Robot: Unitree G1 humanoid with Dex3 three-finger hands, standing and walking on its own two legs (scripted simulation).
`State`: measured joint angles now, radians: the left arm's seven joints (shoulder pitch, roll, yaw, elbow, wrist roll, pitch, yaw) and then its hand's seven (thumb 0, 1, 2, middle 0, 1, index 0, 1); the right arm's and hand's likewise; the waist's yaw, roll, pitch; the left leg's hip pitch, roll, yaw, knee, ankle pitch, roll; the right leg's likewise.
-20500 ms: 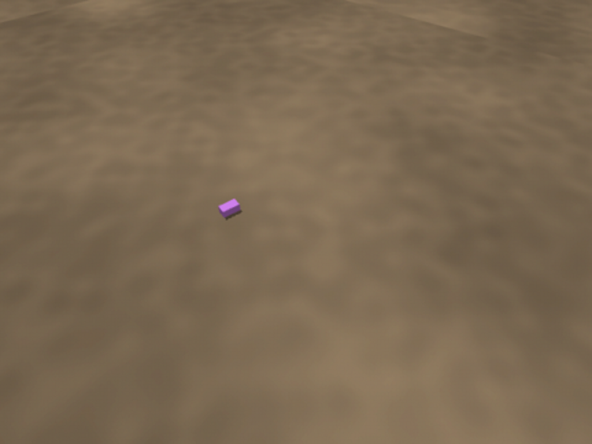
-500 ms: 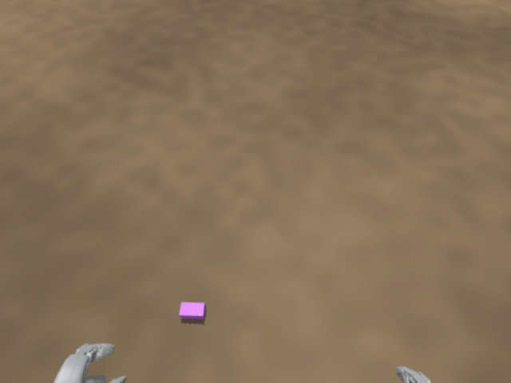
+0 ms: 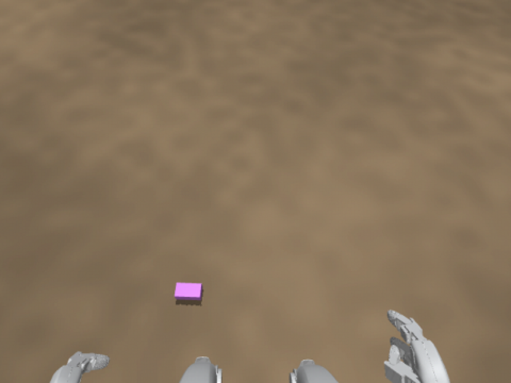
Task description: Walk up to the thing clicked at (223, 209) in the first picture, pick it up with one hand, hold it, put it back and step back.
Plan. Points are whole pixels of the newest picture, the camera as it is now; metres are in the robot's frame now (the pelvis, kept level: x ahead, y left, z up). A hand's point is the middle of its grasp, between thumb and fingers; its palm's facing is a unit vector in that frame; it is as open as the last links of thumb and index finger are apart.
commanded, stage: rise first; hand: left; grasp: from above
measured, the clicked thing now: (188, 291) +0.46 +0.21 -0.67
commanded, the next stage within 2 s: none
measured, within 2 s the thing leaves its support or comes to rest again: neither
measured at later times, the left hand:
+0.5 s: hand (120, 365) +0.20 +0.27 -0.28, palm faces -0.40 -0.61 -0.68, open 13.3 cm
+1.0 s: hand (147, 318) +0.33 +0.28 -0.44, palm faces -0.48 -0.16 -0.86, open 13.0 cm
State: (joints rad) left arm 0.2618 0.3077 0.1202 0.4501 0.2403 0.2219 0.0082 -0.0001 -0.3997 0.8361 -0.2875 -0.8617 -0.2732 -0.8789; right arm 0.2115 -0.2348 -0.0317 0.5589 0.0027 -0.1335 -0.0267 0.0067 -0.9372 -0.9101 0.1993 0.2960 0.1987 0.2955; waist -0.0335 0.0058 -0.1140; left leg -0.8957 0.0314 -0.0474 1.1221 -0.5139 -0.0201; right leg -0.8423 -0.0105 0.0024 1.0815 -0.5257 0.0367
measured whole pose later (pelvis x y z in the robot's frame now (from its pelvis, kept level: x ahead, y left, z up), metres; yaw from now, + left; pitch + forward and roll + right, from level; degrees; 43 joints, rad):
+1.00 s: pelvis -0.09 +0.00 -0.30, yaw -5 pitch +33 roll -5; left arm -0.65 0.66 0.15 1.10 1.06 -0.30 0.19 0.00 -0.34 0.87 -0.27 -0.84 -0.26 -0.85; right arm 0.15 -0.27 -0.04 0.75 -0.07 -0.07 0.08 0.00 -0.90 -0.90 0.20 0.30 0.20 0.29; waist -0.10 0.00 -0.10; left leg -2.13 0.01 -0.14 2.20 -0.66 -0.05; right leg -2.06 0.04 -0.01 2.16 -0.69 0.05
